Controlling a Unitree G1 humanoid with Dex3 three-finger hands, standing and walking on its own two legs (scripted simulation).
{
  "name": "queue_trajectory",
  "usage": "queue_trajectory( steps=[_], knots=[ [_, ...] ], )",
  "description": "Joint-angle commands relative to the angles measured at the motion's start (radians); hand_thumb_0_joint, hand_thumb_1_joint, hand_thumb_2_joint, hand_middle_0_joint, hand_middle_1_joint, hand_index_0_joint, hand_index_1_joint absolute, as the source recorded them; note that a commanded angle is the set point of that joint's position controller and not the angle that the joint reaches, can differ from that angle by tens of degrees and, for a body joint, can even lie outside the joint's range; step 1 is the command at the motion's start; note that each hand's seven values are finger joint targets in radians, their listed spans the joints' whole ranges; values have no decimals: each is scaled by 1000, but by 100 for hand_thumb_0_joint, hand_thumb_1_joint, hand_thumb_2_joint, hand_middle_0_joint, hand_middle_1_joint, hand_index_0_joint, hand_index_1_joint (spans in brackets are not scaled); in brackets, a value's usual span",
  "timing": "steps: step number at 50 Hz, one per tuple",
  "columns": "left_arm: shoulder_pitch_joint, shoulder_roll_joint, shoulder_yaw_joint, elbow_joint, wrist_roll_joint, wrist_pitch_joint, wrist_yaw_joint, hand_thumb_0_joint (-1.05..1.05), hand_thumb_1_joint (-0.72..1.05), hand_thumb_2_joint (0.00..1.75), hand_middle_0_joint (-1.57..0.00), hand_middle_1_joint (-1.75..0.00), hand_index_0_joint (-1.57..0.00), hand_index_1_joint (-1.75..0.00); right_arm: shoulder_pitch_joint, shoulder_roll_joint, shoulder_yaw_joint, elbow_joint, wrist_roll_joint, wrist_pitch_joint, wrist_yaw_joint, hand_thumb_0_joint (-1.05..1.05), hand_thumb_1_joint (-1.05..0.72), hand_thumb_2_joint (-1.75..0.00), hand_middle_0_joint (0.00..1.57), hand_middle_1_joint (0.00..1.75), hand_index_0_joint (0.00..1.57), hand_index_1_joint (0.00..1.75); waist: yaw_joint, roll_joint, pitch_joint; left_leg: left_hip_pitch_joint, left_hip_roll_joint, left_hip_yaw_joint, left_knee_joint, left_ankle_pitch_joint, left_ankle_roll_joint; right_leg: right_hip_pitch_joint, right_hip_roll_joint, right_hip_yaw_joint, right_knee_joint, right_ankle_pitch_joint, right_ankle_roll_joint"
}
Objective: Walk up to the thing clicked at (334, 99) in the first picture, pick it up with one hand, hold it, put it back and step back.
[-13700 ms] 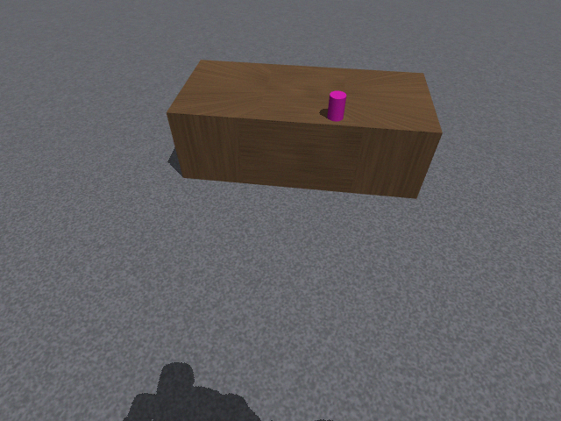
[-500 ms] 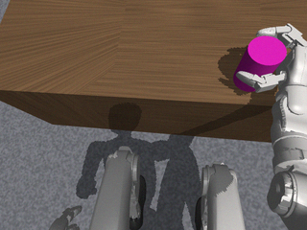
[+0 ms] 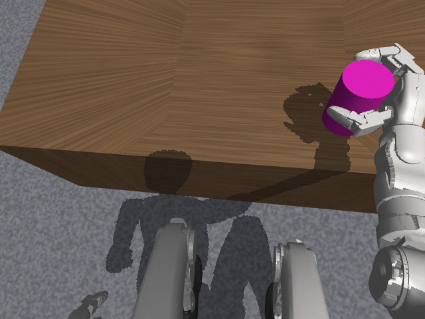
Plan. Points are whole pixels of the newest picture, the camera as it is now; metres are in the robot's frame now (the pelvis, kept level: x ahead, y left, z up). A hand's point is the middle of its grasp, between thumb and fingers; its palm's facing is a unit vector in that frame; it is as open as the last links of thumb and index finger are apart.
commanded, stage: settle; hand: right
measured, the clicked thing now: (353, 101) +0.51 -0.16 +0.00
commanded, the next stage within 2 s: lift in 0.50 s
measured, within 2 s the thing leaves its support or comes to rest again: neither
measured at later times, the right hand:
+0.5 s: hand (370, 80) +0.51 -0.17 +0.06, palm faces +0.10 +0.99 -0.03, open 10.5 cm
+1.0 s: hand (388, 73) +0.49 -0.16 +0.11, palm faces +0.12 +0.99 -0.03, open 10.5 cm
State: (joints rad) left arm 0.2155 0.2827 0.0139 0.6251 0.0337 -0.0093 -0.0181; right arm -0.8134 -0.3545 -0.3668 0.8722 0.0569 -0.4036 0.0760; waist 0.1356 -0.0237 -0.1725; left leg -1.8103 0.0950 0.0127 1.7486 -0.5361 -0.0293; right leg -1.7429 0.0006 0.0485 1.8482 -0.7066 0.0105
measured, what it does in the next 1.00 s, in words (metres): rises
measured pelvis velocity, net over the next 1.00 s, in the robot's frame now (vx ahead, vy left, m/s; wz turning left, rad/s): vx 0.02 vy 0.00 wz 0.01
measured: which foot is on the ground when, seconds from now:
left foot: down 0.00-1.00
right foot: down 0.00-1.00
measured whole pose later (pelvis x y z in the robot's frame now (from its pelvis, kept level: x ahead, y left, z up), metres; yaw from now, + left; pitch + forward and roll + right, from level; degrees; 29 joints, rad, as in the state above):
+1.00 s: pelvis +0.02 +0.00 +0.08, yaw +0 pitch +29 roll +2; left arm 0.22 0.25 0.02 0.65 0.03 -0.02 -0.01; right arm -0.61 -0.27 -0.32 0.73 0.08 -0.42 0.04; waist 0.10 -0.02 -0.17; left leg -1.48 0.07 0.03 1.48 -0.51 -0.02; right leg -1.41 -0.02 0.04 1.57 -0.67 0.02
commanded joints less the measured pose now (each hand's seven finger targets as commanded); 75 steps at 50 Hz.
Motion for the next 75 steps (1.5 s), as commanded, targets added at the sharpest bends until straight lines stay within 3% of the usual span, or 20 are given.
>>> queue_trajectory(
  steps=[1, 6, 9, 13, 19, 24, 26, 30, 34, 37, 47, 56, 58, 61, 63, 65, 67, 69, 72, 75],
  knots=[
    [157, 166, 68, -52, 2, -15, 10, 0, 89, 91, -20, -30, -19, -30, -390, -197, -32, -243, 17, -86, 0, 0, -19, -127, 129, 140, 133, 140, 8, -85, -633, 497, -42, 14, -187, 179, 61, 337, 10, -10, -288, 257, -27],
    [160, 160, 69, -56, 8, -17, 13, 0, 89, 91, -20, -30, -19, -30, -377, -211, -40, -266, 12, -94, -5, 0, -23, -129, 127, 140, 131, 140, 4, -79, -681, 579, -45, 1, -224, 195, 58, 351, 11, -28, -295, 256, -33],
    [150, 159, 70, -51, 5, -21, 16, 0, 89, 90, -20, -30, -19, -30, -384, -175, -19, -257, 14, -98, -9, 0, -25, -129, 127, 140, 131, 140, 17, -76, -642, 554, -47, 10, -237, 170, 57, 373, 8, -17, -322, 234, -30],
    [150, 157, 68, -47, 6, -24, 22, 0, 90, 90, -19, -30, -19, -30, -374, -201, -26, -249, 10, -102, -16, 0, -26, -131, 126, 141, 131, 141, 11, -67, -633, 578, -51, 9, -267, 149, 55, 381, 7, -18, -342, 207, -33],
    [161, 157, 68, -37, 8, -24, 19, 0, 89, 90, -20, -30, -19, -30, -351, -190, -25, -223, 16, -111, -8, 0, -25, -130, 127, 141, 131, 141, 15, -91, -629, 572, -55, 20, -260, 223, 64, 453, 1, -1, -361, 313, -21],
    [144, 153, 65, -42, 5, -30, 17, 0, 89, 91, -19, -30, -19, -30, -329, -176, -22, -215, 26, -117, 7, 0, -28, -134, 127, 144, 131, 144, 9, -70, -611, 597, -55, 18, -288, 188, 60, 443, 3, -6, -381, 265, -27],
    [154, 156, 67, -41, 7, -29, 16, 0, 89, 90, -19, -30, -19, -30, -326, -183, -29, -234, 28, -123, 9, 0, -27, -134, 125, 143, 130, 143, 0, -92, -630, 605, -55, 16, -284, 227, 64, 473, 2, -6, -381, 315, -23],
    [157, 147, 65, -36, 6, -30, 17, 0, 89, 91, -19, -30, -19, -30, -299, -153, -16, -198, 32, -117, 14, 0, -30, -137, 126, 144, 130, 144, 16, -49, -610, 654, -57, 14, -313, 232, 60, 450, 5, -14, -387, 300, -29],
    [143, 143, 67, -45, 3, -33, 14, 0, 91, 89, -21, -31, -21, -30, -303, -180, -31, -271, 34, -128, 4, 0, -22, -130, 128, 141, 131, 141, -7, -52, -638, 714, -55, 1, -342, 205, 54, 442, 7, -26, -406, 260, -35],
    [148, 144, 72, -40, 6, -31, 16, 0, 91, 89, -20, -31, -21, -30, -275, -167, -27, -305, 30, -126, -13, 0, -24, -130, 129, 142, 132, 142, -19, -85, -662, 704, -59, 10, -340, 253, 59, 524, 3, -20, -422, 331, -25],
    [140, 140, 76, -36, -6, -30, 24, 0, 91, 89, -20, -30, -20, -30, -166, -110, 20, -398, 34, -96, -39, 0, -22, -133, 131, 145, 135, 145, -29, -77, -618, 772, -66, 22, -413, 296, 61, 661, -1, -4, -512, 400, -14],
    [102, 127, 76, -49, -28, -46, 34, 0, 90, 90, -20, -30, -20, -30, -14, -36, 93, -508, 58, -58, -56, 0, -21, -131, 129, 143, 133, 143, -52, -41, -492, 887, -71, 27, -545, 243, 53, 753, -5, 1, -654, 327, -15],
    [98, 123, 72, -52, -30, -48, 37, 0, 90, 90, -20, -30, -19, -30, 15, -57, 83, -542, 60, -54, -64, 0, -19, -132, 130, 145, 134, 145, -72, -47, -482, 926, -74, 25, -578, 253, 52, 796, -8, -3, -684, 338, -13],
    [90, 113, 70, -50, -33, -59, 42, 0, 89, 91, -20, -30, -19, -30, 70, 15, 131, -533, 72, -41, -71, 0, -19, -133, 130, 145, 134, 145, -53, -5, -413, 961, -77, 27, -632, 241, 48, 813, -10, -4, -729, 311, -19],
    [96, 109, 70, -45, -32, -65, 48, 0, 88, 92, -20, -29, -19, -30, 82, -10, 118, -548, 69, -41, -77, 0, -15, -132, 128, 144, 133, 144, -56, 9, -420, 1015, -77, 17, -663, 276, 45, 834, -9, -24, -731, 346, -25],
    [81, 106, 67, -45, -29, -70, 47, 0, 88, 91, -19, -30, -19, -30, 104, 15, 151, -572, 69, -42, -76, 0, -16, -133, 130, 146, 134, 146, -63, -21, -362, 1010, -78, 22, -684, 247, 48, 853, -9, -19, -775, 323, -19],
    [80, 109, 69, -47, -31, -73, 50, 0, 88, 91, -19, -29, -19, -30, 110, -18, 116, -559, 66, -43, -82, 0, -18, -132, 131, 145, 135, 145, -70, -7, -355, 1030, -81, 22, -711, 242, 47, 888, -12, -15, -804, 320, -18],
    [60, 102, 63, -53, -29, -78, 47, 0, 88, 91, -19, -29, -18, -30, 133, 22, 153, -560, 73, -48, -75, 0, -21, -133, 131, 145, 135, 145, -65, -1, -300, 1051, -81, 26, -739, 211, 45, 882, -9, -18, -833, 280, -20],
    [57, 98, 60, -57, -28, -82, 48, 0, 88, 91, -19, -29, -18, -30, 158, -6, 128, -592, 77, -56, -76, 0, -16, -132, 130, 145, 134, 145, -86, -17, -338, 1109, -81, 23, -765, 248, 44, 946, -7, -26, -854, 325, -16],
    [69, 105, 68, -48, -26, -86, 50, 0, 88, 91, -19, -29, -18, -30, 210, 46, 165, -575, 85, -51, -70, 0, -16, -132, 130, 145, 134, 145, -74, 2, -334, 1155, -84, 27, -776, 343, 42, 987, -9, -28, -866, 429, -13]
  ],
)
